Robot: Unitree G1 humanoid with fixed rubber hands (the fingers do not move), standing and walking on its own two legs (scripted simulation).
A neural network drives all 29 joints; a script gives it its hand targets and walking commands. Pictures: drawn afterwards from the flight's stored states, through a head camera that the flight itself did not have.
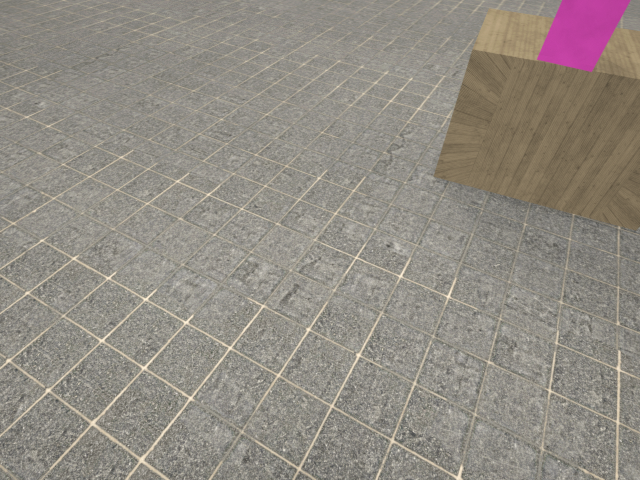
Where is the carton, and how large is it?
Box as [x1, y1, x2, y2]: [537, 0, 630, 71]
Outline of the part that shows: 630,0 562,0 537,59 591,71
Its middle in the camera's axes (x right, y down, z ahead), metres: +1.01 -0.83 +1.47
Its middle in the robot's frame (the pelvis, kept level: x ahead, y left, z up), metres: +1.67 -1.00 +0.01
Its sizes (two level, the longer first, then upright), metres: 0.210 0.200 0.250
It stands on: a pedestal, 0.65 m high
